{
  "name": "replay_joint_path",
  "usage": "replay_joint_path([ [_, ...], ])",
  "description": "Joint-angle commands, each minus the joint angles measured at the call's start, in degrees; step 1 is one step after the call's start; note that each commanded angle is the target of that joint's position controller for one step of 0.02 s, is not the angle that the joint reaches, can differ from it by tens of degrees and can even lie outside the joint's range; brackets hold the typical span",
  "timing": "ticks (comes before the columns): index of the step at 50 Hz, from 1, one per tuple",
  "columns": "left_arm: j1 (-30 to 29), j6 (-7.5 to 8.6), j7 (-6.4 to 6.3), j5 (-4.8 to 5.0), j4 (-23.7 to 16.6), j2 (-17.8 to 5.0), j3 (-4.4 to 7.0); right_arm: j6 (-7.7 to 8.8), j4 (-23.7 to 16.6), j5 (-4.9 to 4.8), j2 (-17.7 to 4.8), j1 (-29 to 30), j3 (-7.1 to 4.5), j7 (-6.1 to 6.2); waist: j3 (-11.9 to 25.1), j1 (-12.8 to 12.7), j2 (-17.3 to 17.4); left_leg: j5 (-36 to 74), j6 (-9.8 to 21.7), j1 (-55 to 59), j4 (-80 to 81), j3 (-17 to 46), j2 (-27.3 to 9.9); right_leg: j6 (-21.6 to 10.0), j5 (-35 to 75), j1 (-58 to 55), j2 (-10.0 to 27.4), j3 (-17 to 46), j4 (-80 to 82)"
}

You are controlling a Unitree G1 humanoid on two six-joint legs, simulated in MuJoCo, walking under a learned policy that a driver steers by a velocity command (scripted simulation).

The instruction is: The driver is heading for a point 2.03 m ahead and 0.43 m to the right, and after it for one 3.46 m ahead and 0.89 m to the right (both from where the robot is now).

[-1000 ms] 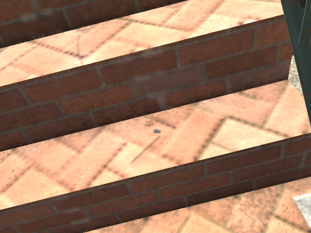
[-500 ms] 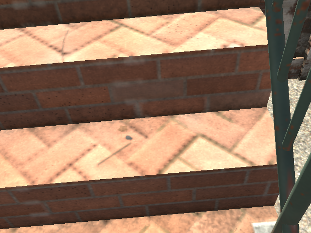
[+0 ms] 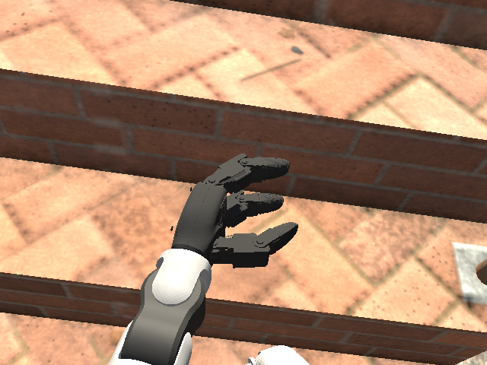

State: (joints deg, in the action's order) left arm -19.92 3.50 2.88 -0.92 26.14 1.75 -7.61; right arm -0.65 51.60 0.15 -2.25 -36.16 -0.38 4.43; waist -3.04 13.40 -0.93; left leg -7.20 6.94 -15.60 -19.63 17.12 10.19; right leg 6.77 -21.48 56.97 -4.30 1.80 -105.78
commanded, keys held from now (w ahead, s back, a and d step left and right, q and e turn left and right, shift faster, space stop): shift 0.24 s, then w+shift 0.02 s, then w+e+shift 0.74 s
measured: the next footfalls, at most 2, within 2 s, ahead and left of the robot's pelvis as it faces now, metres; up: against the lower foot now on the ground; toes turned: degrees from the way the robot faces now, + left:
right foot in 0.32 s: -0.01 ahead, -0.03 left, +0.00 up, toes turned +1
left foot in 0.40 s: -0.03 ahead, +0.17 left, +0.00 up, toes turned +3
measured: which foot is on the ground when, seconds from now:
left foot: down 0.00-0.26, up 0.28-0.38, down 0.40-1.00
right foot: up 0.00-0.30, down 0.32-0.44, up 0.46-1.00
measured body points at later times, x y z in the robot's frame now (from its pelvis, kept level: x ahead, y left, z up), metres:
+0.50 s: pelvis -0.05 +0.10 -0.11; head -0.06 +0.19 +0.33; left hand +0.12 +0.33 -0.25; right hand +0.10 -0.13 -0.15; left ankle -0.08 +0.17 -0.76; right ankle -0.07 -0.02 -0.70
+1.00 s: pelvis -0.12 +0.18 -0.12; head -0.07 +0.22 +0.32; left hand -0.16 +0.45 -0.26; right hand +0.19 -0.01 -0.10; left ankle -0.09 +0.19 -0.78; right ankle -0.29 +0.25 -0.82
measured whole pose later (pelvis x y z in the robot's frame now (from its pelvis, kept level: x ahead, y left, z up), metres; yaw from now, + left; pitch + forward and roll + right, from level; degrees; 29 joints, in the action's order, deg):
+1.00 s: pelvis -0.12 +0.18 -0.12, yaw -17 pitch +5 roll +2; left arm 31.7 3.1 -0.2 -4.1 45.4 -16.6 6.1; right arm 3.7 27.1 5.6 -9.9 10.6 1.8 -0.2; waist -2.1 -14.9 -9.2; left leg -50.2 3.6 -35.9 -60.3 -14.2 4.6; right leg -6.1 -3.8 1.7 -5.3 -11.8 -27.6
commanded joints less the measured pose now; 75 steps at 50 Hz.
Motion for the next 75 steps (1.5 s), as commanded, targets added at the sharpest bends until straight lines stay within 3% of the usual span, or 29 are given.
replay_joint_path([
  [1, -3.05, -1.15, -1.39, 1.06, -0.17, -8.04, 4.67, 0.28, -10.4, -0.45, -14.57, 10.12, -4.16, 3.68, 18.86, -11.86, 2.83, 25.79, -12.31, 39.11, -0.08, 20.83, -15.24, -2.91, 9.47, 7.07, -3.79, 1.25, 18.03],
  [6, -4.35, -3.83, -4.24, 8.0, -1.49, -6.31, 9.29, -1.54, -1.75, 3.33, -6.53, 5.08, -2.26, 8.36, 9.01, -4.69, 8.76, 2.79, -8.68, 9.43, 7.95, 15.39, -15.23, -0.47, 3.87, -11.29, 1.65, -1.45, 19.01],
  [7, -0.73, -4.85, -4.36, 1.09, -0.45, -4.46, 6.9, -1.78, -7.24, 3.51, -3.07, -1.99, -1.31, 3.99, 7.87, -6.77, 13.12, 8.84, -9.98, 15.11, 4.75, 20.67, -10.24, -2.84, 6.41, -12.04, -6.05, 0.26, 25.87],
  [11, 14.57, -5.25, -4.35, -0.48, 9.47, -12.43, 7.96, -3.51, -22.33, 3.0, -16.18, 16.53, -5.43, 3.9, 4.34, -12.95, 14.34, 54.93, -22.42, 9.99, -1.06, 7.9, -4.58, -10.96, -3.88, -37.48, -8.18, -6.25, 76.59],
  [14, 9.92, -4.81, -4.95, -0.93, 7.56, -5.44, 5.67, -2.62, -22.44, -2.41, -15.29, 8.71, -4.3, 1.36, 14.52, -9.91, -27.28, -39.49, -18.7, -6.68, -77.88, 3.79, 4.49, -24.81, 30.96, -43.96, 16.5, 18.07, 78.1],
  [15, 11.27, -1.66, -6.76, -1.07, 6.06, -6.98, 6.58, -3.3, -20.41, -4.78, -17.93, 0.77, -5.43, 1.86, 10.37, -6.59, -28.39, -43.0, -20.31, -21.64, -100.77, 4.49, -2.84, -35.3, 28.37, -33.99, 39.26, 45.64, 76.08],
  [17, 12.36, 2.79, -6.56, 2.63, 4.18, -9.93, 6.21, -4.45, -17.63, -0.63, -18.1, -12.43, -2.8, 0.88, 5.44, -0.05, -9.56, -44.5, -16.26, -49.21, -93.21, 13.74, -15.48, -34.38, 36.84, -52.67, 38.68, 47.19, 66.28],
  [18, -3.62, 2.28, -8.51, -6.1, -0.23, -17.51, 10.75, -5.35, -17.43, 3.82, -11.48, -5.07, -3.15, 2.31, 0.71, 3.12, 3.96, -26.42, -8.3, -40.6, -91.4, 12.04, -16.07, -34.52, 0.62, -24.1, 38.94, 48.07, 76.57],
  [19, 8.21, 2.52, -9.14, -4.33, 0.08, -13.93, 8.45, -4.41, -24.18, 4.72, -16.47, 12.08, -1.69, 1.28, -0.41, -5.43, 14.72, -24.43, -7.24, -35.25, -62.46, 9.33, -17.73, -28.24, -13.15, -22.21, 33.72, 45.87, 80.66],
  [22, 14.5, -0.21, -8.44, -1.78, 4.06, -17.76, 9.67, -1.34, -29.08, 2.19, -14.17, 24.0, -0.14, -2.05, -2.79, -9.04, 20.22, -14.91, -2.96, -4.68, -22.97, -20.6, -12.44, -16.92, -19.97, -5.26, 5.49, 13.81, 65.0],
  [24, 10.97, -1.96, -7.31, -2.85, 1.4, -17.17, 10.36, 3.24, -17.89, 0.32, -16.54, 7.46, -1.51, -4.77, 5.47, -6.4, 47.73, 37.83, -1.62, 10.56, -17.62, -7.55, -17.15, -7.01, -26.37, -2.68, -14.19, -14.42, 11.04],
  [28, 19.76, -5.12, -4.19, -1.59, 2.72, -21.61, 13.01, 4.66, -31.64, 3.21, -17.77, 26.21, -1.73, 2.49, 7.28, -14.19, 8.11, 14.44, -1.71, -7.3, -15.08, 5.42, -26.73, -4.25, 1.79, -2.93, -4.69, 2.77, -12.95],
  [31, 32.77, -7.28, -4.61, -3.98, 8.03, -20.77, 14.13, 7.67, -27.82, 5.01, -15.67, 29.35, -1.0, 1.36, 11.02, -19.95, -2.47, 1.16, -5.37, -5.62, -18.44, -5.41, -21.59, -5.14, 15.02, -12.87, -5.04, -8.93, -1.0],
  [43, 48.59, -2.27, -1.33, -2.84, 13.03, -22.5, 14.52, 7.25, -26.48, 6.83, -13.23, 38.86, 0.24, -1.07, 4.35, -24.08, 0.08, 19.81, -11.41, 4.35, -32.14, -24.74, -14.52, -15.66, 12.31, -26.31, -0.13, -13.87, 59.24],
  [45, 61.12, -0.83, -1.24, -1.82, 15.9, -21.11, 14.28, 5.77, -28.06, 6.25, -15.28, 49.03, -0.77, -1.39, 6.58, -33.28, -2.08, 28.2, -13.68, 6.39, -43.26, -28.53, -12.01, -18.58, 21.45, -34.9, 5.47, -9.68, 77.49],
  [47, 70.29, 0.61, -2.59, -3.14, 21.26, -18.77, 13.85, 4.87, -32.44, 6.09, -12.94, 59.9, -0.14, -3.72, 0.6, -35.94, -8.63, -12.16, -13.17, -10.36, -52.61, -25.97, -8.44, -18.82, 40.75, -48.93, 13.54, 2.06, 92.88],
  [49, 51.44, 0.57, -3.52, -2.73, 17.53, -17.97, 12.56, 5.01, -29.46, 4.53, -13.05, 49.5, 0.26, -5.84, 6.45, -21.48, 10.58, -18.72, -7.32, -0.93, -39.76, -19.68, -11.63, -11.77, 42.94, -41.25, 10.8, -0.34, 95.3],
  [51, 39.03, 0.91, -4.46, -4.35, 14.18, -30.52, 16.84, 6.71, -25.59, 5.04, -11.55, 32.4, -0.17, -5.44, 19.37, -8.87, 25.04, 16.91, 2.61, 37.06, -29.5, -8.65, -22.22, 0.83, 29.86, -16.05, 3.68, -9.93, 60.42],
  [52, 45.03, 0.44, -4.13, -3.14, 13.42, -33.79, 18.14, 6.31, -28.04, 5.41, -9.11, 37.44, -0.14, -2.81, 25.46, -12.66, 20.59, 24.27, 4.26, 36.13, -27.44, -3.55, -28.4, 1.51, -0.86, -9.49, 4.26, -3.61, 35.43],
  [54, 64.98, -0.82, -3.07, -2.89, 16.73, -27.03, 17.86, 7.3, -32.91, 7.83, -5.69, 54.19, 2.15, 1.01, 24.19, -27.56, -3.74, 13.37, -3.06, 1.78, -37.02, -6.35, -29.69, -11.79, -7.83, -28.9, 12.87, 2.9, 33.99],
  [58, 102.05, -4.54, -1.97, -4.16, 31.45, -7.63, 13.11, 7.35, -32.25, 6.47, -4.04, 84.11, 2.46, -2.88, 4.24, -50.5, -8.13, -20.88, -14.99, -28.48, -44.22, -39.97, -15.79, -20.81, 25.31, -57.33, 11.52, -23.46, 79.83],
  [61, 86.29, 0.08, -1.53, -7.02, 29.69, -3.72, 11.1, 4.95, -31.98, 2.61, 4.24, 81.92, 4.33, -5.57, 5.41, -40.57, -21.67, -35.73, -11.02, -36.71, -105.83, -36.37, -7.34, -22.68, 40.69, -48.15, 16.58, -10.36, 80.39],
  [63, 65.58, 3.06, -3.12, -8.51, 24.62, -7.49, 10.26, 3.53, -34.99, 0.97, 6.73, 81.14, 4.81, -7.66, 1.96, -29.67, -3.38, -37.17, -10.09, -48.97, -127.48, -27.47, -5.98, -23.84, 44.98, -41.4, 15.36, -4.0, 84.48],
  [66, 66.77, 3.66, -3.92, -3.64, 22.8, -5.84, 7.38, 1.73, -33.05, -1.58, 8.15, 74.04, 5.66, -7.36, 5.81, -26.49, 3.17, -22.17, -11.35, -34.91, -116.35, -33.69, -3.46, -20.75, 60.09, -36.75, 15.27, 0.61, 91.23],
  [69, 63.92, 3.19, -6.23, -3.25, 26.05, -12.92, 12.36, 2.15, -40.14, 0.27, -5.19, 65.01, 2.91, -6.13, -8.08, -18.8, -31.87, -39.74, -5.35, -29.79, -56.47, -13.3, -8.73, -14.02, 93.59, -52.66, 17.4, 17.26, 85.58],
  [70, 70.1, -0.46, -6.89, -0.09, 27.57, -6.13, 12.33, 4.28, -35.93, 5.44, -2.17, 67.31, 2.21, -5.22, 2.17, -24.94, -16.64, -30.42, -1.84, 9.94, -35.65, -15.74, -7.78, -10.09, 86.82, -29.04, 9.33, 12.68, 71.21],
  [71, 80.26, -0.97, -5.69, 0.75, 27.92, -8.27, 10.72, 2.28, -32.09, 2.11, 5.78, 66.36, 4.29, -5.46, 14.45, -33.83, -14.55, -29.99, 0.46, 26.89, -44.39, -21.79, -3.69, -13.61, 67.08, -13.47, 14.43, 18.96, 83.51],
  [73, 64.48, 2.39, -1.01, -1.04, 24.4, -16.43, 11.51, 0.47, -29.31, 2.98, 2.98, 44.0, 1.31, -1.44, 33.53, -18.73, -1.93, -36.1, -0.77, 20.48, -54.94, -14.33, -10.63, -16.56, 62.13, -24.72, 7.09, 6.69, 64.19],
  [75, 70.31, 0.61, -2.59, -1.06, 24.31, -6.68, 9.7, 0.29, -31.44, 0.54, 7.38, 72.22, 2.0, -1.51, 13.86, -35.47, -6.31, -19.12, -7.23, -4.72, -65.09, -32.76, -9.72, -21.52, 21.6, -21.28, 4.55, 3.32, 70.62],
])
